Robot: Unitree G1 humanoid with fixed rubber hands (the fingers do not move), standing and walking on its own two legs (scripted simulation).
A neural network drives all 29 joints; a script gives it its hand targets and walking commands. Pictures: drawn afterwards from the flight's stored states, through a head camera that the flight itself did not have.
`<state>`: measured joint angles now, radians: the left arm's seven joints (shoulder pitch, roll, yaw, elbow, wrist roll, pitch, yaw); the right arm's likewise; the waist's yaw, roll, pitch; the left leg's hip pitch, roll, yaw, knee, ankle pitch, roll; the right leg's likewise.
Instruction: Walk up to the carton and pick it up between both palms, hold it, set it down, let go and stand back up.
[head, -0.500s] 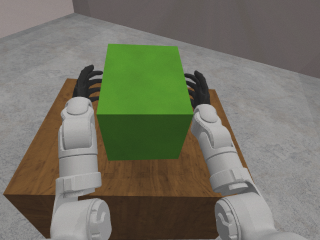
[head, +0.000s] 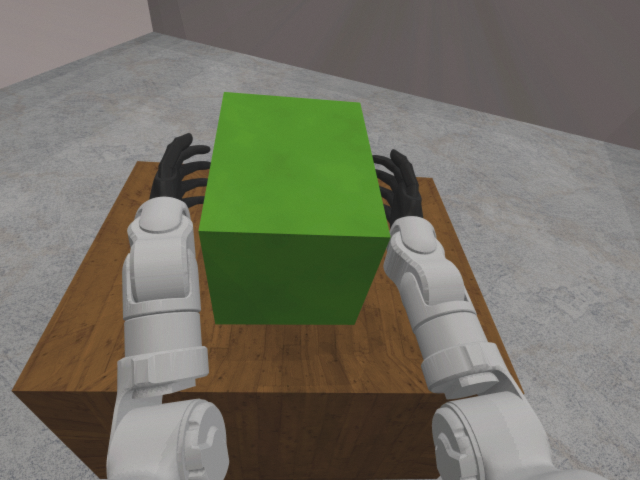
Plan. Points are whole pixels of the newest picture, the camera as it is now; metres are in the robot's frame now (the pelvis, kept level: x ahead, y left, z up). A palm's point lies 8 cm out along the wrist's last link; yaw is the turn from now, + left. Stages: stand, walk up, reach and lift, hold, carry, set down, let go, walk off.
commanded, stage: hold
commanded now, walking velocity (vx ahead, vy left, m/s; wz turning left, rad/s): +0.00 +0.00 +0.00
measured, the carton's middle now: (290, 209) +0.41 +0.01 +0.14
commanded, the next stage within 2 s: set down in 1.58 s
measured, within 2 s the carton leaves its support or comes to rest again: neither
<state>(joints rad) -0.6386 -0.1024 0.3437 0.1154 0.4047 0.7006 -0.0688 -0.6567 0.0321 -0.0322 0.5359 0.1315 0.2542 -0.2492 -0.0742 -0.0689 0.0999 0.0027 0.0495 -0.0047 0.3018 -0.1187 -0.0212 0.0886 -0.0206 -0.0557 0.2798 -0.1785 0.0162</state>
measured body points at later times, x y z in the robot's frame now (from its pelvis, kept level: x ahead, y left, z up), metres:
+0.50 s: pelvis +0.01 +0.01 +0.00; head -0.03 +0.05 +0.45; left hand +0.38 +0.16 +0.18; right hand +0.38 -0.12 +0.18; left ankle +0.05 +0.14 -0.75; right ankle +0.00 -0.12 -0.75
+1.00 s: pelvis +0.00 +0.00 +0.00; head -0.04 +0.04 +0.45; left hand +0.38 +0.16 +0.19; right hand +0.38 -0.12 +0.19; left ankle +0.05 +0.14 -0.75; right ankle +0.00 -0.12 -0.75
